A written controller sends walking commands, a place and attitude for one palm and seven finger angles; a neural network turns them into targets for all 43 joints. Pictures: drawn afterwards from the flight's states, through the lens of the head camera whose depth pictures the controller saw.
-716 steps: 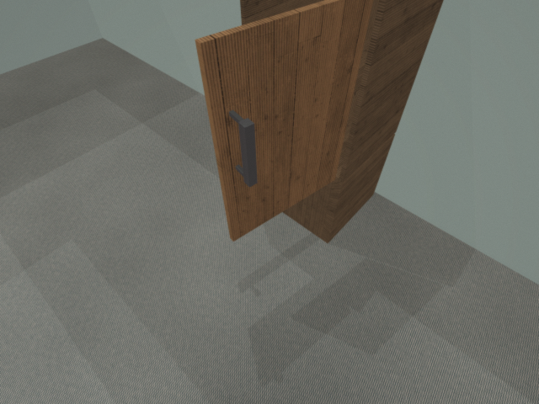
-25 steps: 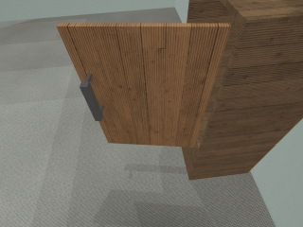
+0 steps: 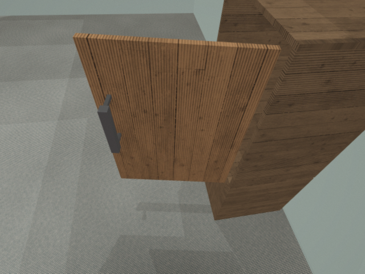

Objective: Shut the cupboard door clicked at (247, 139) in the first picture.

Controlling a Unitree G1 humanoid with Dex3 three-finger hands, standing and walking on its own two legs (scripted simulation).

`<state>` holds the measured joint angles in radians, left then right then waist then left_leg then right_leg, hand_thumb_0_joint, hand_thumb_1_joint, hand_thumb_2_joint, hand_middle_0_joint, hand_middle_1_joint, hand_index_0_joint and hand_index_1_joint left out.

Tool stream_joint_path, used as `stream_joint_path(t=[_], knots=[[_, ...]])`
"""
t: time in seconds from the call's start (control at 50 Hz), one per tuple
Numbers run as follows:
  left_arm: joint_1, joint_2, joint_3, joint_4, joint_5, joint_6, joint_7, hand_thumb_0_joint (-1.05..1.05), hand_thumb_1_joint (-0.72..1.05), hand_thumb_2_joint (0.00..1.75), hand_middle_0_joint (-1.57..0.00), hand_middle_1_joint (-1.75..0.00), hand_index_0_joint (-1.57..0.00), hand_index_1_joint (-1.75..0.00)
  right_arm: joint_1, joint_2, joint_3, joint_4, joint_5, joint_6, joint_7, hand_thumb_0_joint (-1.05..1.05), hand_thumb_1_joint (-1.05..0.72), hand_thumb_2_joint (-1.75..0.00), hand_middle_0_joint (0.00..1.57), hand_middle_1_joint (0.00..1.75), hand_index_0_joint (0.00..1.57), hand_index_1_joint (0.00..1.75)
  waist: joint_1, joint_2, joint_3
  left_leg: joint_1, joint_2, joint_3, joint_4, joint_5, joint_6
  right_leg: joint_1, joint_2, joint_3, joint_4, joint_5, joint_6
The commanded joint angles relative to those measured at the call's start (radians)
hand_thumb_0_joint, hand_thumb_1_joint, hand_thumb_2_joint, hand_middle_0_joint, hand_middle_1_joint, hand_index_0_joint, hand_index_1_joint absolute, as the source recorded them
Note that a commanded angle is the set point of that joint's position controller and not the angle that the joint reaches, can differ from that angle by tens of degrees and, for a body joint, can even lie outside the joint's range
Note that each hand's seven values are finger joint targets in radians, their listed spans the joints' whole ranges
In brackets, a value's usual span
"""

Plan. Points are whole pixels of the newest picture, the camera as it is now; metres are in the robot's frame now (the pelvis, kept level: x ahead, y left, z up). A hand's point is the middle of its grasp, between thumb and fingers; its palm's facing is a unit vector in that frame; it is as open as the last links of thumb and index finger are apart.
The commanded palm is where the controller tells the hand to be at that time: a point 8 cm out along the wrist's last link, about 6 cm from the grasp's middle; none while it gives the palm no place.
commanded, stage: come to a stop and stand still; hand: left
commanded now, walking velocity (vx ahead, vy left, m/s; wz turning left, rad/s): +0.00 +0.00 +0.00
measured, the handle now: (112, 125) +0.47 +0.23 +0.01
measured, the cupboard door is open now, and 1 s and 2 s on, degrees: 79 79 79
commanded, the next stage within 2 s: look again from close up in 0.34 s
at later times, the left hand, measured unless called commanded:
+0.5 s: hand out of the picture +0.01 +0.17 -0.17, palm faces -0.02 -0.97 -0.23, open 7.4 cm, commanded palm none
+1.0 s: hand out of the picture +0.01 +0.15 -0.18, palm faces +0.00 -0.98 -0.20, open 7.4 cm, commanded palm none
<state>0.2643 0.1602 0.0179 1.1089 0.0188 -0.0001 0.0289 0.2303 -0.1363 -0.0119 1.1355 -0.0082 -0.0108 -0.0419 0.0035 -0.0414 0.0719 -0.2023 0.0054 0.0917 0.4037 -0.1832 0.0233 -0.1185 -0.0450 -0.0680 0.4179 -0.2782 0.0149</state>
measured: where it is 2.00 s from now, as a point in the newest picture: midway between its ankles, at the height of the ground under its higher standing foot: outside the picture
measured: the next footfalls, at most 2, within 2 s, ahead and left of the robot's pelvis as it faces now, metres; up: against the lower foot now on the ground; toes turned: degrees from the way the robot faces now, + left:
none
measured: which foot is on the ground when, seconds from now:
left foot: down 0.00-1.00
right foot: down 0.00-1.00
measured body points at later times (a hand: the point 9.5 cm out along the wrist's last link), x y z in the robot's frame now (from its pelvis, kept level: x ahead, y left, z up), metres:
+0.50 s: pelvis -0.01 -0.01 -0.01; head +0.00 -0.03 +0.44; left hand +0.01 +0.22 -0.16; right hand -0.01 -0.23 -0.17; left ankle +0.02 +0.10 -0.74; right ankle -0.03 -0.12 -0.74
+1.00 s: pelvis +0.01 -0.03 +0.00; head +0.03 -0.03 +0.45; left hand +0.01 +0.20 -0.16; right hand +0.03 -0.26 -0.16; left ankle +0.02 +0.10 -0.74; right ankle -0.03 -0.12 -0.74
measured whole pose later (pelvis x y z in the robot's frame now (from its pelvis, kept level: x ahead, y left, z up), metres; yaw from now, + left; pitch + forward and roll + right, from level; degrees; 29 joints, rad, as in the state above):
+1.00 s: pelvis +0.01 -0.03 +0.00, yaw -1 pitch -1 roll +1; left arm 0.29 0.17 -0.01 1.11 0.02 -0.02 0.03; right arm 0.22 -0.17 0.01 1.13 -0.01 -0.01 -0.03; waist 0.01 -0.01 0.04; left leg -0.20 0.05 0.09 0.43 -0.22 -0.02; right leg -0.12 -0.01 -0.07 0.44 -0.31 -0.03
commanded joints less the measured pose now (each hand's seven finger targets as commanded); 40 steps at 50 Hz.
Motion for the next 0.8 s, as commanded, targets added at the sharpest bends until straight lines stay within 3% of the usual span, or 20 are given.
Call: stream_joint_path(t=[0.0,0.02,0.04,0.06,0.1,0.14,0.16,0.22,0.26,0.4,0.52,0.58,0.78], knots=[[0.075,0.124,-0.001,-0.073,0.0,-0.025,0.038,0.0,0.9,0.9,-0.2,-0.3,-0.2,-0.3,0.059,-0.124,-0.017,-0.115,-0.001,-0.014,0.021,0.0,-0.9,-0.9,0.2,0.3,0.2,0.3,-0.026,0.169,-0.11,0.02,0.119,-0.115,0.093,0.158,-0.008,-0.076,-0.09,0.092,-0.025,0.098,-0.054],[0.053,0.121,-0.003,-0.088,-0.001,-0.022,0.03,0.0,0.9,0.9,-0.2,-0.3,-0.2,-0.3,0.078,-0.131,-0.017,-0.123,-0.005,-0.011,0.024,0.0,-0.9,-0.9,0.2,0.3,0.2,0.3,-0.03,0.163,-0.093,-0.037,0.118,-0.131,0.056,0.032,0.002,-0.098,-0.059,0.076,0.003,-0.021,-0.061],[0.062,0.106,-0.005,-0.096,0.0,-0.019,0.023,0.0,0.9,0.9,-0.2,-0.3,-0.2,-0.3,0.079,-0.137,-0.018,-0.139,-0.007,-0.009,0.025,0.0,-0.9,-0.9,0.2,0.3,0.2,0.3,-0.025,0.164,-0.068,-0.069,0.12,-0.15,0.029,-0.013,0.015,-0.116,-0.04,0.064,0.021,-0.045,-0.064],[0.072,0.101,-0.008,-0.095,0.002,-0.025,0.02,0.0,0.9,0.9,-0.2,-0.3,-0.2,-0.3,0.064,-0.126,-0.009,-0.15,-0.012,-0.015,0.026,0.0,-0.9,-0.9,0.2,0.3,0.2,0.3,-0.008,0.174,-0.062,-0.077,0.116,-0.152,0.02,0.024,0.02,-0.102,-0.041,0.064,0.014,0.002,-0.065],[0.07,0.102,-0.011,-0.093,-0.001,-0.025,0.015,0.0,0.9,0.9,-0.2,-0.3,-0.2,-0.3,0.067,-0.129,-0.006,-0.168,-0.007,-0.01,0.027,0.0,-0.9,-0.9,0.2,0.3,0.2,0.3,-0.014,0.045,-0.027,-0.086,0.098,-0.141,0.017,-0.054,0.021,-0.128,-0.046,0.079,-0.005,-0.048,-0.064],[0.058,0.102,-0.014,-0.101,-0.001,-0.022,0.012,0.0,0.9,0.9,-0.2,-0.3,-0.2,-0.3,0.082,-0.132,-0.009,-0.169,-0.009,-0.005,0.03,0.0,-0.9,-0.9,0.2,0.3,0.2,0.3,-0.021,-0.009,0.017,-0.087,0.086,-0.128,0.002,-0.131,0.016,-0.183,-0.052,0.091,-0.028,-0.137,-0.065],[0.049,0.108,-0.014,-0.105,-0.001,-0.022,0.01,0.0,0.9,0.9,-0.2,-0.3,-0.2,-0.3,0.08,-0.126,-0.005,-0.164,-0.012,-0.006,0.032,0.0,-0.9,-0.9,0.2,0.3,0.2,0.3,-0.02,0.013,0.032,-0.087,0.079,-0.127,-0.01,-0.115,0.015,-0.195,-0.054,0.091,-0.03,-0.128,-0.067],[0.054,0.118,-0.013,-0.11,-0.002,-0.02,0.008,0.0,0.9,0.9,-0.2,-0.3,-0.2,-0.3,0.086,-0.14,-0.004,-0.161,-0.011,-0.005,0.034,0.0,-0.9,-0.9,0.2,0.3,0.2,0.3,-0.018,0.004,0.04,-0.084,0.082,-0.125,-0.03,-0.157,0.012,-0.209,-0.052,0.099,-0.033,-0.169,-0.061],[0.059,0.122,-0.012,-0.11,-0.002,-0.021,0.007,0.0,0.9,0.9,-0.2,-0.3,-0.2,-0.3,0.087,-0.134,-0.001,-0.154,-0.011,-0.009,0.033,0.0,-0.9,-0.9,0.2,0.3,0.2,0.3,-0.013,0.024,0.032,-0.073,0.084,-0.119,-0.039,-0.117,0.013,-0.19,-0.051,0.097,-0.032,-0.123,-0.061],[0.063,0.133,-0.014,-0.096,-0.007,-0.026,0.006,0.0,0.9,0.9,-0.2,-0.3,-0.2,-0.3,0.084,-0.138,0.007,-0.117,-0.008,-0.016,0.032,0.0,-0.9,-0.9,0.2,0.3,0.2,0.3,-0.007,0.007,0.004,-0.027,0.085,-0.096,-0.026,-0.037,0.005,-0.17,-0.064,0.113,-0.051,-0.065,-0.058],[0.077,0.131,-0.014,-0.071,-0.008,-0.032,0.007,0.0,0.9,0.9,-0.2,-0.3,-0.2,-0.3,0.078,-0.13,0.01,-0.084,-0.004,-0.021,0.027,0.0,-0.9,-0.9,0.2,0.3,0.2,0.3,0.001,0.026,-0.043,0.011,0.095,-0.083,-0.01,0.066,0.002,-0.113,-0.069,0.108,-0.046,0.072,-0.053],[0.078,0.127,-0.015,-0.061,-0.007,-0.031,0.008,0.0,0.9,0.9,-0.2,-0.3,-0.2,-0.3,0.071,-0.125,0.011,-0.069,-0.003,-0.02,0.024,0.0,-0.9,-0.9,0.2,0.3,0.2,0.3,0.002,0.032,-0.018,0.006,0.096,-0.081,-0.012,0.073,0.0,-0.112,-0.069,0.107,-0.054,0.098,-0.053],[0.086,0.119,-0.014,-0.035,-0.006,-0.032,0.009,0.0,0.9,0.9,-0.2,-0.3,-0.2,-0.3,0.058,-0.121,0.009,-0.044,-0.002,-0.02,0.016,0.0,-0.9,-0.9,0.2,0.3,0.2,0.3,0.002,0.035,-0.029,0.04,0.105,-0.076,-0.013,0.124,-0.003,-0.082,-0.068,0.102,-0.057,0.196,-0.05]])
